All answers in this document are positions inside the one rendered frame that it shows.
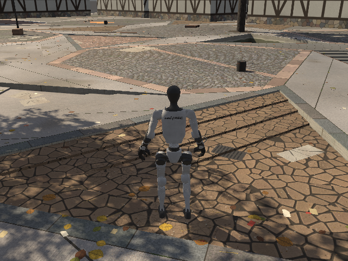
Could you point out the right robot thigh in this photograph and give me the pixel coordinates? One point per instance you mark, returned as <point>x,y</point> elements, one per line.
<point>186,159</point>

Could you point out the robot left forearm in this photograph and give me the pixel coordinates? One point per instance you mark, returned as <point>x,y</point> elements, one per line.
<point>145,142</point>

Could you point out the right robot foot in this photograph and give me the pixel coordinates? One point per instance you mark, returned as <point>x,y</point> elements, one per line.
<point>187,214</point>

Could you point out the robot left hand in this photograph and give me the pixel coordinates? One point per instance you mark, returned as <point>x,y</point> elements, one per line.
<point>140,152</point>

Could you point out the robot right hand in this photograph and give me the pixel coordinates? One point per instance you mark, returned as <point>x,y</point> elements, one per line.
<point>196,149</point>

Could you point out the left robot upper arm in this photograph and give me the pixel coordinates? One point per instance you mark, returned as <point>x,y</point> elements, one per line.
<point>153,123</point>

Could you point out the right robot upper arm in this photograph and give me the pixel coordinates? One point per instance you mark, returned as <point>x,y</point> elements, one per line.
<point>193,123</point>

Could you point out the robot right forearm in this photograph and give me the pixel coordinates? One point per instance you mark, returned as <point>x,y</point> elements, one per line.
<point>199,141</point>

